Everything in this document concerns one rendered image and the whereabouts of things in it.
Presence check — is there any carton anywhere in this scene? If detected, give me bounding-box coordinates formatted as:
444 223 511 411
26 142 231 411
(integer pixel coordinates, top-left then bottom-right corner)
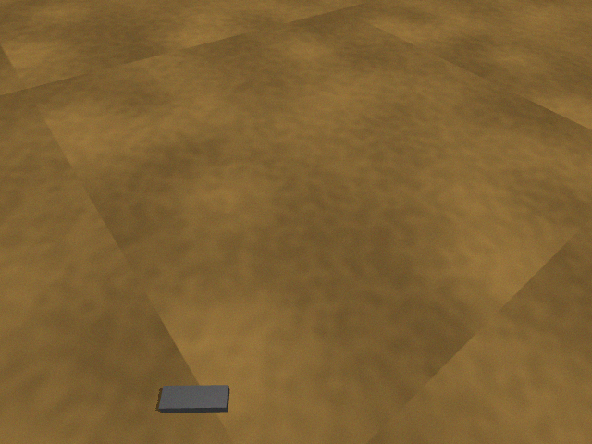
159 385 229 413

